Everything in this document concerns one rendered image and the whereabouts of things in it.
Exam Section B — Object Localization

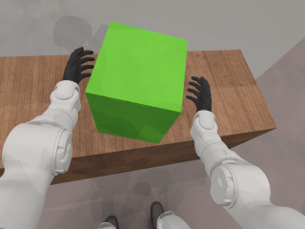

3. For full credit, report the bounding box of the right robot upper arm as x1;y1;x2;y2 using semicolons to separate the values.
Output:
210;163;305;229

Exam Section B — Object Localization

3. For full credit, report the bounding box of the robot right thigh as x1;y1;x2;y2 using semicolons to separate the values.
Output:
157;215;191;229

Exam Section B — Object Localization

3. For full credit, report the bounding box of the left robot forearm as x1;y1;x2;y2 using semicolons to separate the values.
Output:
2;80;81;169

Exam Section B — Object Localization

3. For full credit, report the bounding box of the left robot hand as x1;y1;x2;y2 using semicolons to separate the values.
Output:
62;47;95;85

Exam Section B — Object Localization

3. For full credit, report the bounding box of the left robot upper arm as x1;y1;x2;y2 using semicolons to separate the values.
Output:
0;123;72;229

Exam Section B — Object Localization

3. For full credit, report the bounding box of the right robot forearm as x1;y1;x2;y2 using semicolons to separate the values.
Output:
190;110;271;194

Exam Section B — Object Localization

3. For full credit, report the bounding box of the carton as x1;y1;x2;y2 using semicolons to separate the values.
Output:
85;21;188;144

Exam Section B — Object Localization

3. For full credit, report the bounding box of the pedestal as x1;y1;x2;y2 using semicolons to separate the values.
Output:
0;50;277;185

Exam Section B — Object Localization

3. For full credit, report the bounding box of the right robot hand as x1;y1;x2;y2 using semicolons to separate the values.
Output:
186;76;212;112

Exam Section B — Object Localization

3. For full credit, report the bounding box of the robot right foot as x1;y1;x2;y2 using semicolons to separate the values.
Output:
151;201;164;229

